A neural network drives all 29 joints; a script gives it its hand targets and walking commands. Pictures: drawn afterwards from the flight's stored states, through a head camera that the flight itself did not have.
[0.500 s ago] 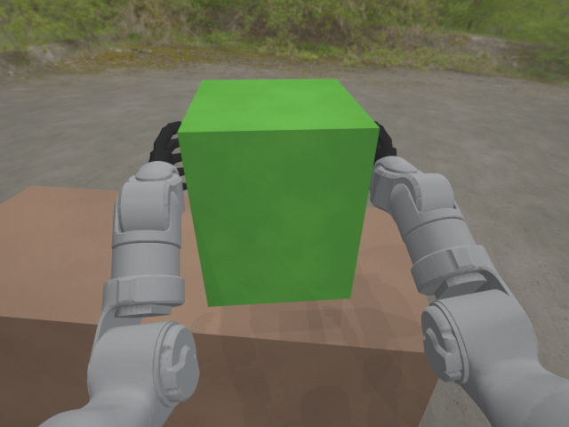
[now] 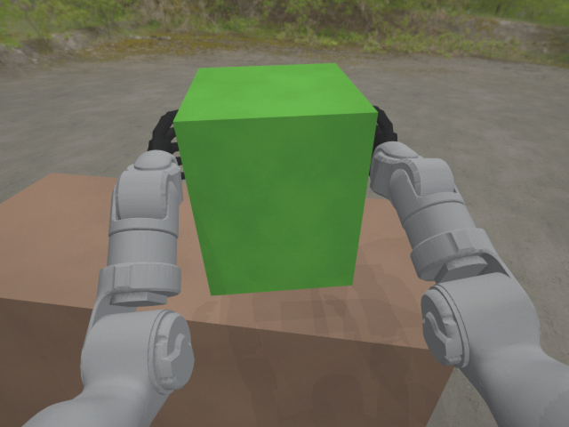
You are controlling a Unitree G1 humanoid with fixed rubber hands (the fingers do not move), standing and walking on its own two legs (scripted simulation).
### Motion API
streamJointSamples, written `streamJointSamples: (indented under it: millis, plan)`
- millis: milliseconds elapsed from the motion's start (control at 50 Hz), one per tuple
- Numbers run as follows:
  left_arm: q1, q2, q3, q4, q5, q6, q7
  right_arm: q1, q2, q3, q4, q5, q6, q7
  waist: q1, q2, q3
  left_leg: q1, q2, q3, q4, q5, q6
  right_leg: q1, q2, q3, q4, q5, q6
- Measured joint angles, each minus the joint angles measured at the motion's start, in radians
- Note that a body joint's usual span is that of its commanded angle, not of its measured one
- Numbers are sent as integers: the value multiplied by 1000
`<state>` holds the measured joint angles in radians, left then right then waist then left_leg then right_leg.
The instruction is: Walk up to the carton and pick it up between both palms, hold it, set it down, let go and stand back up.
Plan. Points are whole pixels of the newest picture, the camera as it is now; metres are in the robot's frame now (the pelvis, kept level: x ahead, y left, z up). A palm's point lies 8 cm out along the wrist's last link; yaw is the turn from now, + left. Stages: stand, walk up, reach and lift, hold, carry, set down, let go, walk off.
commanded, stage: set down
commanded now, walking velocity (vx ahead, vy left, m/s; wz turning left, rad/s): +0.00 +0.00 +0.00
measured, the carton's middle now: (275, 175) +0.40 +0.00 +0.26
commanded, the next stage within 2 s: none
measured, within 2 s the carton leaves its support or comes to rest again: neither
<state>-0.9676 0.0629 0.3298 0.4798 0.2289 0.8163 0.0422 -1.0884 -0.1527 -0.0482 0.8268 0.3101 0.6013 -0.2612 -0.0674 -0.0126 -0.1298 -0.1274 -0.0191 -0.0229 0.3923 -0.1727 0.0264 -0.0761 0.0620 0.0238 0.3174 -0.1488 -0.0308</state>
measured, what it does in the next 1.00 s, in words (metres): stands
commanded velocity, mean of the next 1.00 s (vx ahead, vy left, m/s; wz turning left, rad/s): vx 0.00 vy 0.00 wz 0.00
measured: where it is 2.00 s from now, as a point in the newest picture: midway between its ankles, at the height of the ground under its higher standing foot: outside the picture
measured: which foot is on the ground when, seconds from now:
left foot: down 0.00-1.00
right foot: down 0.00-1.00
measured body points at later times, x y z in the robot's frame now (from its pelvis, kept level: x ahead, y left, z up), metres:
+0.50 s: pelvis +0.01 -0.02 +0.00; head -0.05 +0.01 +0.45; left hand +0.42 +0.13 +0.24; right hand +0.40 -0.16 +0.22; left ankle +0.03 +0.10 -0.75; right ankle +0.02 -0.10 -0.75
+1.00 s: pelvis +0.01 +0.00 +0.00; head -0.03 +0.03 +0.45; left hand +0.44 +0.13 +0.22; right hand +0.41 -0.17 +0.20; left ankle +0.03 +0.10 -0.75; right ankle +0.02 -0.10 -0.75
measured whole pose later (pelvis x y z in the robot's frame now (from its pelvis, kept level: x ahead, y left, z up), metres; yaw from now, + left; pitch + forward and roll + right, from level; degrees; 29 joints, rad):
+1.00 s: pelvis +0.01 +0.00 +0.00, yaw +1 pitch -8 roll +0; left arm -0.89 0.02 0.33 0.59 0.30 0.50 0.04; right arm -0.89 -0.02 -0.25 0.89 0.05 0.18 -0.16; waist -0.11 -0.06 0.02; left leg -0.02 -0.03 -0.02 0.34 -0.17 0.03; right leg 0.01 0.04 -0.01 0.30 -0.17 -0.03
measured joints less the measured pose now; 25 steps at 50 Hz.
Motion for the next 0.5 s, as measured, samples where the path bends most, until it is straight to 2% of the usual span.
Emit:
streamJointSamples:
  millis: [80,160,220,360,500]
  plan:
    - [-12,14,3,34,-18,-90,9,-7,28,-48,17,-58,-84,20,-2,6,1,13,-3,-15,-14,6,-4,20,-2,-15,-20,4,-2]
    - [-57,15,74,111,40,-149,-30,-15,81,-142,84,-149,-166,39,-27,-12,29,63,-8,-29,-38,12,-7,69,-7,-30,-31,-3,-6]
    - [-58,22,85,138,76,-172,-58,15,115,-172,102,-191,-214,42,-44,-28,48,99,-8,-33,-58,15,-11,99,-9,-35,-37,-9,-10]
    - [11,-3,74,99,109,-227,-83,135,139,-129,40,-187,-299,33,-56,-45,114,135,-5,-33,-56,7,-15,134,-7,-39,-33,-18,-14]
    - [96,-24,9,-16,63,-246,-49,224,126,-70,-50,-149,-357,33,-46,-51,167,110,-1,-32,-37,4,-18,111,-4,-45,-18,-18,-17]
